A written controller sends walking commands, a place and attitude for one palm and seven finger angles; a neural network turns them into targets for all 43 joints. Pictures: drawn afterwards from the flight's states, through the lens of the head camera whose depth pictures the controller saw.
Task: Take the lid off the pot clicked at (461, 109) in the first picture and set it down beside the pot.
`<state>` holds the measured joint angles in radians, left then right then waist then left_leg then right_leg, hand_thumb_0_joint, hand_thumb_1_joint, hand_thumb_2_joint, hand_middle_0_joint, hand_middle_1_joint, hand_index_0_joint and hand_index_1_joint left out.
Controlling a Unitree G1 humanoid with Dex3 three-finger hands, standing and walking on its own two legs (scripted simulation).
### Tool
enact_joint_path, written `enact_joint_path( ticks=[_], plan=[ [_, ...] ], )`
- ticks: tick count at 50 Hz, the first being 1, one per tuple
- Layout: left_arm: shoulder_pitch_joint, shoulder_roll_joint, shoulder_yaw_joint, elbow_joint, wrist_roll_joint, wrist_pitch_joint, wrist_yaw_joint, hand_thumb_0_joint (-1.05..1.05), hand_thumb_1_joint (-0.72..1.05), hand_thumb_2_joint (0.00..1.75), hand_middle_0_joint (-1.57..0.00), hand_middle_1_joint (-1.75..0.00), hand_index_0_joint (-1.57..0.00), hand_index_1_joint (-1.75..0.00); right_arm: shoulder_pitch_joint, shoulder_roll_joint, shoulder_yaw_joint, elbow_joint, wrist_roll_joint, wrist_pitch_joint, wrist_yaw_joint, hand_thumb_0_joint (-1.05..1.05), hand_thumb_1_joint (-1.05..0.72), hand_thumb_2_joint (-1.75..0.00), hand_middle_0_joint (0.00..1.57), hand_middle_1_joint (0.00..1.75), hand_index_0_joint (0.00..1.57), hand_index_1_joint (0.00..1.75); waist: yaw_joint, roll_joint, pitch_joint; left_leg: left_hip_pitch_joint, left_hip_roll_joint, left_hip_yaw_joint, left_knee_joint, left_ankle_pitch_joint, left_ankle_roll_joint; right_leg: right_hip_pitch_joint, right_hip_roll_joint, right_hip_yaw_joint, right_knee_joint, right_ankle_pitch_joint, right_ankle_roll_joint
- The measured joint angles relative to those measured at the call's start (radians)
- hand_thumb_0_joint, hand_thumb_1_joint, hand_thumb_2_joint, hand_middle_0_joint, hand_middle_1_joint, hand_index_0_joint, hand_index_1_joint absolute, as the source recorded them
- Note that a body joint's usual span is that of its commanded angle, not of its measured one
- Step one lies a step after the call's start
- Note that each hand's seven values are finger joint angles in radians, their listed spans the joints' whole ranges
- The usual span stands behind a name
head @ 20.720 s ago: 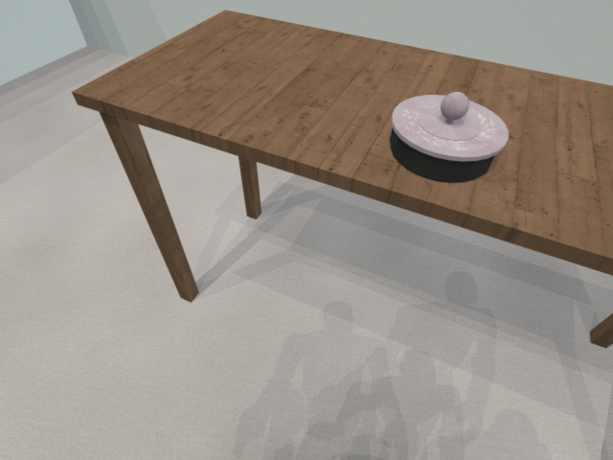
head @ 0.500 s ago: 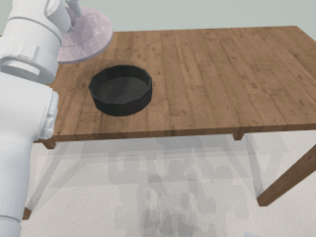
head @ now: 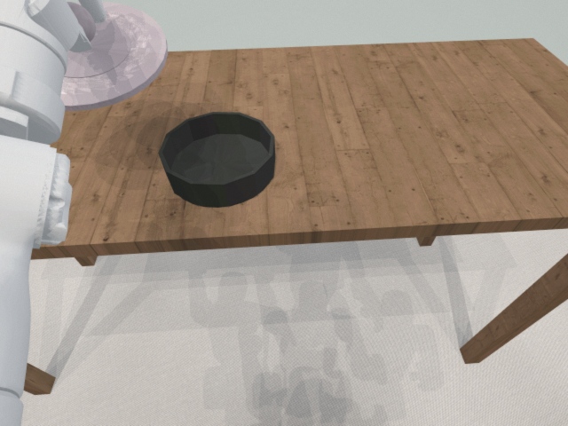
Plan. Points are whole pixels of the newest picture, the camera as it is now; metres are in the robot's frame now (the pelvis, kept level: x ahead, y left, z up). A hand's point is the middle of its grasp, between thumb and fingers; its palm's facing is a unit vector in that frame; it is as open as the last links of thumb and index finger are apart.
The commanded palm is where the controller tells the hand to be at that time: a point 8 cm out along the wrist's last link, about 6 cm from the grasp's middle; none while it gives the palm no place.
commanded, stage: move the lid sideways beside the pot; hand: left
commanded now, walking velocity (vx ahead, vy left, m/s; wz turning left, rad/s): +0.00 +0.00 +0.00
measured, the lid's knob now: (73, 24) +0.51 +0.22 +0.31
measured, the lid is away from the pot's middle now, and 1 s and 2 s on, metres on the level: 0.14 0.25 0.24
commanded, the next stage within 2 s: lower the lid onto the table in 1.04 s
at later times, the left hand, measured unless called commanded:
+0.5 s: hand (17, 32) +0.48 +0.26 +0.32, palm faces -0.15 -0.15 -0.98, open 7.5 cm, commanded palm +0.48 +0.26 +0.39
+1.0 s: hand out of the picture +0.46 +0.31 +0.33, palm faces -0.12 -0.15 -0.98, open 7.5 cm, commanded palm +0.47 +0.30 +0.39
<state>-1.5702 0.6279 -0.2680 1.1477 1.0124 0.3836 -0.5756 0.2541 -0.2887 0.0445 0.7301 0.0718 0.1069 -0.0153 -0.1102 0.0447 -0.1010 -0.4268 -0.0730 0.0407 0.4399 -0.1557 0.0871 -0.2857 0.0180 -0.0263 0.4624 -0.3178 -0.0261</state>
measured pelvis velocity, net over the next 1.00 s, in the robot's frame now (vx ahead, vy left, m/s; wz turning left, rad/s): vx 0.00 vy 0.00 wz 0.00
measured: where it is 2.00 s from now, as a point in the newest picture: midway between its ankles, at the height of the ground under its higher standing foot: outside the picture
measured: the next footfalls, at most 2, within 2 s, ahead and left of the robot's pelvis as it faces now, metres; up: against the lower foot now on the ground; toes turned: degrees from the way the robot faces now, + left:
none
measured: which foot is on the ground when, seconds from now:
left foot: down 0.00-1.00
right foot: down 0.00-1.00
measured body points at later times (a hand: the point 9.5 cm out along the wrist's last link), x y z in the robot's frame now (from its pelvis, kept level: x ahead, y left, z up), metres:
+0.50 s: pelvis +0.00 +0.00 +0.00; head +0.04 +0.00 +0.45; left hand +0.48 +0.27 +0.37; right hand +0.07 -0.27 -0.13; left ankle +0.03 +0.06 -0.74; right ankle -0.06 -0.10 -0.74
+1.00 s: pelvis +0.00 +0.00 +0.00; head +0.05 -0.01 +0.45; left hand +0.47 +0.32 +0.38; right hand +0.07 -0.27 -0.13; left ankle +0.03 +0.06 -0.74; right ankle -0.06 -0.10 -0.74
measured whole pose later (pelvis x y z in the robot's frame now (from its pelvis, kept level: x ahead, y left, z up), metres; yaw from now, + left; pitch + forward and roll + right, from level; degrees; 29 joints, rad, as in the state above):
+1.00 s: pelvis +0.00 +0.00 +0.00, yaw +0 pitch +10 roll -1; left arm -1.55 0.86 -0.22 1.17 1.05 0.31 -0.59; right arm 0.26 -0.30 0.05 0.71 0.09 0.14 -0.03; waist -0.11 0.05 -0.09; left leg -0.46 -0.07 0.03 0.47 -0.17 0.09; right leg -0.30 0.03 -0.03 0.45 -0.31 -0.02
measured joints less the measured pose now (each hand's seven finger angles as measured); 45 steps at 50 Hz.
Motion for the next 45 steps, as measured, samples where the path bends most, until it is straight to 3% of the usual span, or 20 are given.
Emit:
enact_joint_path(
  ticks=[14,22,45],
  plan=[
    [0.007,0.054,-0.024,0.012,0.004,-0.018,-0.005,-0.03,0.29,0.72,-0.71,-1.01,-0.63,-0.97,-0.004,-0.013,0.000,0.009,0.013,-0.003,-0.007,0.01,-0.91,-0.90,0.20,0.30,0.20,0.29,0.009,-0.003,0.017,-0.011,0.000,-0.012,0.002,0.006,0.002,-0.001,0.002,-0.012,-0.012,0.010,0.002],
    [0.011,0.087,-0.005,0.021,0.003,-0.059,-0.007,-0.03,0.29,0.72,-0.71,-1.01,-0.63,-0.97,-0.008,-0.007,0.009,0.011,0.013,-0.021,-0.018,0.01,-0.91,-0.90,0.20,0.30,0.20,0.29,0.002,-0.007,0.010,-0.014,0.000,-0.012,-0.001,0.003,0.002,-0.001,0.003,-0.010,-0.024,0.012,0.003],
    [0.018,0.209,0.051,0.014,0.036,-0.077,-0.015,-0.03,0.29,0.72,-0.71,-1.01,-0.63,-0.97,0.011,-0.011,-0.002,-0.015,0.016,0.022,-0.014,0.01,-0.91,-0.90,0.20,0.30,0.20,0.29,0.003,0.004,0.011,-0.038,0.004,-0.010,0.021,-0.015,0.002,-0.017,0.007,-0.007,-0.022,0.005,0.004]
  ],
)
